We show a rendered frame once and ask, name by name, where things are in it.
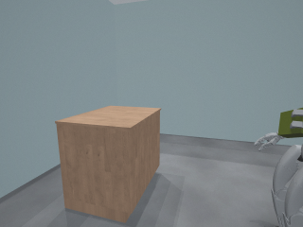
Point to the left robot hand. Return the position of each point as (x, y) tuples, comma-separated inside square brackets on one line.
[(296, 124)]

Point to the right robot hand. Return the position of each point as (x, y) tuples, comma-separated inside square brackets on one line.
[(272, 139)]

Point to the sponge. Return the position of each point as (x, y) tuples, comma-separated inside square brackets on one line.
[(285, 121)]

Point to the robot left shin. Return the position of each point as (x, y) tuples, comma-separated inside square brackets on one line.
[(295, 220)]

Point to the table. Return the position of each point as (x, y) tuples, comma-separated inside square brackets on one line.
[(108, 157)]

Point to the left robot thigh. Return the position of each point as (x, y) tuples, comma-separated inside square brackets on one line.
[(294, 195)]

